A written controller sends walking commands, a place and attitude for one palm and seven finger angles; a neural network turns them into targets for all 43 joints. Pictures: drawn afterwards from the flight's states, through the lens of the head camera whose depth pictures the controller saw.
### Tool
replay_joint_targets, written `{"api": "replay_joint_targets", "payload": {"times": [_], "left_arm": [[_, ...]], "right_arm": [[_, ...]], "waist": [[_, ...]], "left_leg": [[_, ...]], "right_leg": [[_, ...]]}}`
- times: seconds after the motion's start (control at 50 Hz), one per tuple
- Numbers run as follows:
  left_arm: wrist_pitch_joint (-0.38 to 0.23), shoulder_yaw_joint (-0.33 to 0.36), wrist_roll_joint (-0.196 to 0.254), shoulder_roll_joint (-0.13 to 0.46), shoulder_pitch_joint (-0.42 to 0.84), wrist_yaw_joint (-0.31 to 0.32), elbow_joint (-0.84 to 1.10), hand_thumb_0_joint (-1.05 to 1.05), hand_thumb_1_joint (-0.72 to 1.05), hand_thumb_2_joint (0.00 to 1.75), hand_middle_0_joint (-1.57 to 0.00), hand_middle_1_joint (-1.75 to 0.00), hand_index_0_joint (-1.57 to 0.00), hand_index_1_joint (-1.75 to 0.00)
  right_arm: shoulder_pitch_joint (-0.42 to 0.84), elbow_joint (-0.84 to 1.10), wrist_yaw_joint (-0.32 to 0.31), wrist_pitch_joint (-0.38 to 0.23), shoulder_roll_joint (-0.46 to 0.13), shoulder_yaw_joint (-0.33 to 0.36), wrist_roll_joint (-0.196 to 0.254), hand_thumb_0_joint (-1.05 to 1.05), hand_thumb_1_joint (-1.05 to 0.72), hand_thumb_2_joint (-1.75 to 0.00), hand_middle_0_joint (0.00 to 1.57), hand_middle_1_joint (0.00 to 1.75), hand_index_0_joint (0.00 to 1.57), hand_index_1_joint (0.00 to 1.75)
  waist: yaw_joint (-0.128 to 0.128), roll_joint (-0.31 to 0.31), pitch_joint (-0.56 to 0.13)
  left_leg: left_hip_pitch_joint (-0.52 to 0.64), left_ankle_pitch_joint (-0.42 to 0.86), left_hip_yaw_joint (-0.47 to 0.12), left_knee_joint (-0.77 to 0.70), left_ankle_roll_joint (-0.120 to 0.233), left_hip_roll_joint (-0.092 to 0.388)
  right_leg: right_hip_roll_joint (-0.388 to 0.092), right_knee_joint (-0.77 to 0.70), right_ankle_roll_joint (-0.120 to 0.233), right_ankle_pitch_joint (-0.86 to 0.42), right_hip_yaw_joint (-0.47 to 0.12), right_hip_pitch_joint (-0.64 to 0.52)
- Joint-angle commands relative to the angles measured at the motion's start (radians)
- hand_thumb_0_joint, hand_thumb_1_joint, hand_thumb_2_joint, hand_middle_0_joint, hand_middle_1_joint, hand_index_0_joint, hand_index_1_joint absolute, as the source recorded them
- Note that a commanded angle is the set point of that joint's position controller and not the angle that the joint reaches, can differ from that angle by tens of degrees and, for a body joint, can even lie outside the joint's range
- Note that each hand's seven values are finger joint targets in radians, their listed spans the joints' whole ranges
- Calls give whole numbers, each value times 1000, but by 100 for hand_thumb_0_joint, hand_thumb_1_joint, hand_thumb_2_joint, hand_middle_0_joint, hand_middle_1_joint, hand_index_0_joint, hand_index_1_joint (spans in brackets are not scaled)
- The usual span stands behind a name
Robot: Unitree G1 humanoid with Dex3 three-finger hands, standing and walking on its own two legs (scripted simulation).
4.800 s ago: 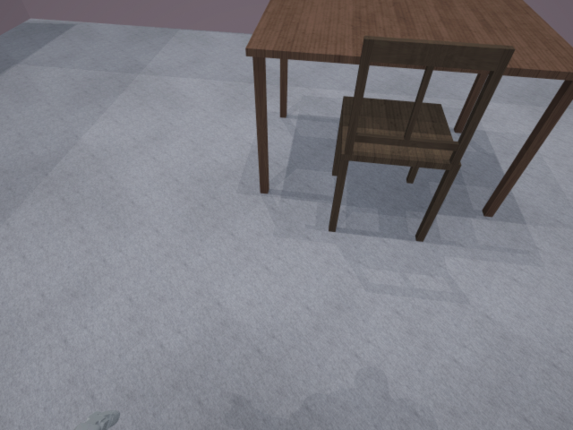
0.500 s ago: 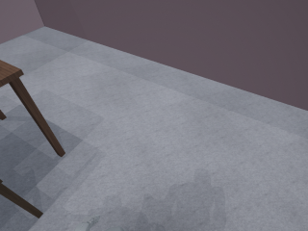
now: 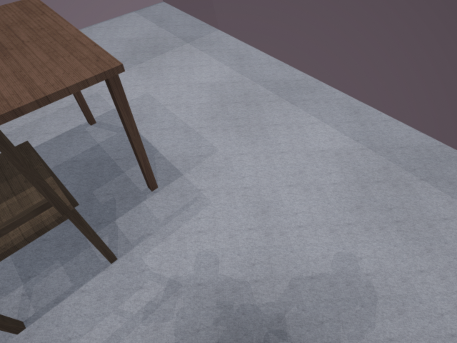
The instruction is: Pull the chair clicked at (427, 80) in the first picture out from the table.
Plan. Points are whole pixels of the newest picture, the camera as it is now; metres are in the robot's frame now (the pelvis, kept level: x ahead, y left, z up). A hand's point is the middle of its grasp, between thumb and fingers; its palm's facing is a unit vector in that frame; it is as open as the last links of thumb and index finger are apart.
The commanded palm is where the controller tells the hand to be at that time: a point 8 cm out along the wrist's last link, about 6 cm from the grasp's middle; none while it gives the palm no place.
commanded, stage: turn to face it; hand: left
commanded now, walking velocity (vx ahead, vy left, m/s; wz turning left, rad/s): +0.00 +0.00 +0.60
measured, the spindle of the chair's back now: out of the picture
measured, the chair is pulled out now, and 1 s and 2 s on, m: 0.00 0.00 0.00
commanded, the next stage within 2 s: take the last steps up to it in 1.12 s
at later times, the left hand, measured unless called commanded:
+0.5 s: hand out of the picture -0.06 +0.16 -0.16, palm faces +0.37 -0.89 -0.27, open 7.3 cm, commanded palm none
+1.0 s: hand out of the picture -0.01 +0.21 -0.15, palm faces +0.53 -0.80 -0.28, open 7.4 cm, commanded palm none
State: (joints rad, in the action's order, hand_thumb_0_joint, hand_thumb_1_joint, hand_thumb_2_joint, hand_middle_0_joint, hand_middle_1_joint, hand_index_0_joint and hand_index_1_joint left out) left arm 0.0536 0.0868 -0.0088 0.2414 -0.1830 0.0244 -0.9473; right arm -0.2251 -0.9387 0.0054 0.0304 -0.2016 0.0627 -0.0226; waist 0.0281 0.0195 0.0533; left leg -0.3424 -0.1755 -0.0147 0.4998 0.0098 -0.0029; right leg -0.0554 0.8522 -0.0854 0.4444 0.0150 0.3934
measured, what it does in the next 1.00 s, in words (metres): steps on the spot, turning left: right foot, then left foot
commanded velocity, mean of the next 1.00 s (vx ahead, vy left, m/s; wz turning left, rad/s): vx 0.00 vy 0.00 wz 0.51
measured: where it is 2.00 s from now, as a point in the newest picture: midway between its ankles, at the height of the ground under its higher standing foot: outside the picture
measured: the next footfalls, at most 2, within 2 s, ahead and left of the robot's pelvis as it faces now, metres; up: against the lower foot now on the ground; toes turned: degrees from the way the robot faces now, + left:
right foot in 0.08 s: +0.03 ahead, -0.14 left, +0.00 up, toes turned +1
left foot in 0.56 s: -0.05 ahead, +0.09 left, +0.00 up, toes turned +30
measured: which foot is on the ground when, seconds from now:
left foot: down 0.00-0.08, up 0.10-0.54, down 0.56-1.00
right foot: up 0.00-0.06, down 0.08-0.58, up 0.60-1.00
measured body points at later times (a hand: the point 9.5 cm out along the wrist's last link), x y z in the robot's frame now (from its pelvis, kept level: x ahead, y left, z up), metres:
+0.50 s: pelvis -0.02 -0.04 +0.00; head +0.03 -0.03 +0.45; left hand -0.08 +0.21 -0.14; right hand +0.17 -0.25 -0.14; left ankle -0.09 +0.09 -0.70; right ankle -0.01 -0.14 -0.74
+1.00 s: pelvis +0.00 -0.03 +0.00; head +0.03 -0.02 +0.45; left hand -0.04 +0.25 -0.13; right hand +0.18 -0.21 -0.15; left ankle -0.08 +0.07 -0.74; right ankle +0.06 -0.13 -0.72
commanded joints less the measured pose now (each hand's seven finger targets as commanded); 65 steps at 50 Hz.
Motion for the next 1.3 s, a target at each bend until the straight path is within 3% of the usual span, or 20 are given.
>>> {"api": "replay_joint_targets", "payload": {"times": [0.0,0.02,0.04,0.06,0.08,0.14,0.18,0.42,0.48,0.52,0.56,0.58,0.68,0.88,0.96,0.98,1.02,1.04,1.14,1.28], "left_arm": [[-32,7,10,52,-71,1,77,0,90,90,-20,-30,-20,-30],[-37,13,9,69,-123,4,65,0,90,90,-20,-30,-20,-30],[-47,27,-6,137,-163,11,64,0,90,90,-20,-30,-20,-30],[-49,42,-21,239,-144,16,84,0,90,90,-20,-30,-20,-30],[-43,32,-10,234,-99,21,108,0,90,90,-20,-30,-20,-30],[-56,6,-10,135,55,13,138,0,90,90,-20,-30,-20,-30],[-63,-2,-12,107,38,12,137,0,90,90,-20,-30,-20,-30],[-55,14,-22,173,-145,7,73,0,90,90,-20,-30,-20,-30],[-48,21,-22,184,-133,4,66,0,90,90,-20,-30,-20,-30],[-43,24,-7,182,-110,-2,70,0,90,90,-20,-30,-20,-30],[-38,-7,0,81,-28,-12,153,0,90,90,-20,-30,-20,-30],[-26,-8,-7,112,24,-4,165,0,90,90,-20,-30,-20,-30],[-23,6,-2,105,-21,-15,100,0,90,90,-20,-30,-20,-30],[-23,-11,1,72,64,-5,135,0,90,90,-20,-30,-20,-30],[-43,-14,7,67,-31,-1,111,0,90,90,-20,-30,-20,-30],[-56,-9,3,92,-81,0,97,0,90,90,-20,-30,-20,-30],[-74,14,-14,240,-129,11,90,0,90,90,-20,-30,-20,-30],[-68,4,-9,220,-126,10,95,0,90,90,-20,-30,-20,-30],[-67,-16,-4,101,20,9,116,0,90,90,-20,-30,-20,-30],[-86,-6,-13,110,-152,6,33,0,90,90,-20,-30,-20,-30]], "right_arm": [[34,77,-9,1,-213,66,-2,0,-90,-90,20,30,20,30],[61,89,-6,4,-204,65,3,0,-90,-90,20,30,20,30],[59,104,0,9,-148,60,12,0,-90,-90,20,30,20,30],[66,139,1,9,-78,49,10,0,-90,-90,20,30,20,30],[100,143,3,14,-153,64,-1,0,-90,-90,20,30,20,30],[57,83,20,33,-137,64,-8,0,-90,-90,20,30,20,30],[26,70,27,33,-118,59,-4,0,-90,-90,20,30,20,30],[183,113,24,18,-97,20,8,0,-90,-90,20,30,20,30],[140,111,21,7,-103,16,11,0,-90,-90,20,30,20,30],[40,91,19,-6,-154,29,5,0,-90,-90,20,30,20,30],[-92,62,1,-15,-343,75,10,0,-90,-90,20,30,20,30],[-122,42,-1,-6,-334,67,13,0,-90,-90,20,30,20,30],[66,91,-18,-21,-222,33,7,0,-90,-90,20,30,20,30],[-2,67,-17,-13,-207,37,-3,0,-90,-90,20,30,20,30],[32,73,-17,-10,-203,39,0,0,-90,-90,20,30,20,30],[31,72,-14,-12,-186,36,9,0,-90,-90,20,30,20,30],[8,104,-11,-10,-89,20,17,0,-90,-90,20,30,20,30],[16,96,-15,3,-125,30,13,0,-90,-90,20,30,20,30],[-30,5,6,30,-109,33,0,0,-90,-90,20,30,20,30],[32,3,13,19,-94,20,-6,0,-90,-90,20,30,20,30]], "waist": [[-31,166,-120],[-62,127,-120],[-82,-60,-122],[-89,-389,-70],[-82,-282,-57],[6,-185,46],[13,-164,33],[-92,-219,-85],[-76,-236,-123],[-12,-145,-170],[66,297,-214],[69,166,-192],[-19,127,-100],[11,139,-75],[-37,136,-116],[-61,76,-140],[-70,-315,-167],[-73,-212,-153],[-5,-168,15],[-74,-153,-28]], "left_leg": [[48,145,-304,-114,125,194],[-46,56,-283,-71,88,159],[-212,-125,-192,96,18,58],[-373,-376,-9,380,-63,-78],[-290,-388,-64,561,-48,-12],[-271,-204,-39,747,-59,33],[-265,-152,-7,749,-75,31],[-143,-270,109,315,-78,49],[-34,-232,140,146,-54,33],[196,12,119,-85,-27,40],[489,793,-369,-114,202,432],[444,766,-274,-86,227,442],[274,611,-128,-108,137,229],[240,486,-236,-114,173,222],[171,462,-245,-18,127,184],[108,327,-216,49,79,142],[-178,-446,-34,416,-43,-58],[-140,-448,-87,553,-32,-20],[-167,-171,-46,725,-52,21],[-209,-178,-3,548,-67,54]], "right_leg": [[35,-256,17,-83,28,-149],[20,-395,23,-180,32,-271],[-136,-568,70,-98,-116,-401],[-419,-666,177,-51,-413,-371],[-469,-668,221,-58,-384,-184],[-292,-610,170,-158,-139,-83],[-250,-572,157,-282,-32,-128],[-337,-443,208,-692,80,-385],[-341,-364,183,-732,122,-384],[-304,-178,108,-649,193,-262],[-90,214,-17,233,154,226],[-107,278,1,212,69,215],[-76,312,-13,-36,20,162],[-14,5,-9,-1,18,54],[24,-305,13,-165,35,-155],[-8,-463,15,-314,11,-282],[-428,-511,195,-737,-360,-434],[-424,-519,250,-660,-303,-319],[-234,-597,179,-318,-70,-143],[-275,-643,202,-176,-106,-324]]}}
